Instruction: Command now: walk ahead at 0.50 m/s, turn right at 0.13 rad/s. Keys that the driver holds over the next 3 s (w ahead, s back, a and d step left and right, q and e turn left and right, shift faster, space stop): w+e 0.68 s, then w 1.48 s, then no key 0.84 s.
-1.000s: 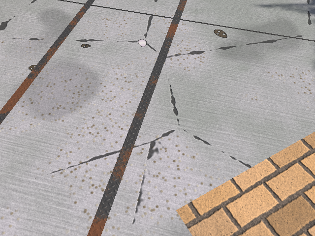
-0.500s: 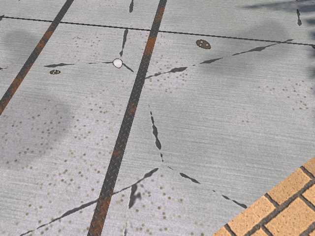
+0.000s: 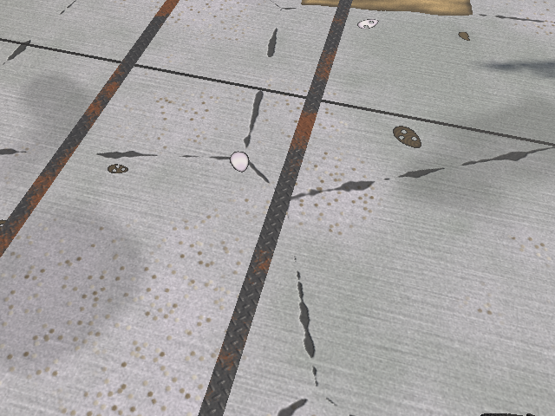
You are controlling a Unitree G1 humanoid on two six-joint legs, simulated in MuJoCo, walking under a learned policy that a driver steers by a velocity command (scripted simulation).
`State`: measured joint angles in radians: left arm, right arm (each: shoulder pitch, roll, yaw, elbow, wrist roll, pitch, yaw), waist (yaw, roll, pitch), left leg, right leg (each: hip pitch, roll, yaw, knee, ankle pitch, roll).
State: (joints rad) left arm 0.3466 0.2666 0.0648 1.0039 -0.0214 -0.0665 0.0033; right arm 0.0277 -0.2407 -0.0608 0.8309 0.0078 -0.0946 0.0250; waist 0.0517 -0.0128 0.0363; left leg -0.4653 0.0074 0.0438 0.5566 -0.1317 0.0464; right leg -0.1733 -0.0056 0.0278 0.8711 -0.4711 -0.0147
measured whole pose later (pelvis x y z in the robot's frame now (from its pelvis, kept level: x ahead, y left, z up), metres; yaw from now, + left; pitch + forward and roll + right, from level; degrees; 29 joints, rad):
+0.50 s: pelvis +0.27 -0.03 -0.01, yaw -14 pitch +2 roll +1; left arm 0.04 0.24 0.07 0.79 -0.02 -0.04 -0.06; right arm 0.32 -0.25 -0.07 0.98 0.01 -0.05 -0.03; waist -0.04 -0.02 0.03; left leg 0.11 0.04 0.28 0.40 -0.47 -0.02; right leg -0.51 -0.01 -0.08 0.59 -0.12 -0.13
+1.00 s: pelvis +0.57 -0.10 +0.00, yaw -26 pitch +2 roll -1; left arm 0.37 0.28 0.08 0.85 -0.01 -0.05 0.01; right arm 0.03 -0.26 -0.04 0.79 0.00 -0.12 0.03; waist 0.07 0.02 0.01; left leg -0.48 0.01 0.00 0.48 -0.04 0.04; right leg 0.00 0.07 0.13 0.45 -0.46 -0.05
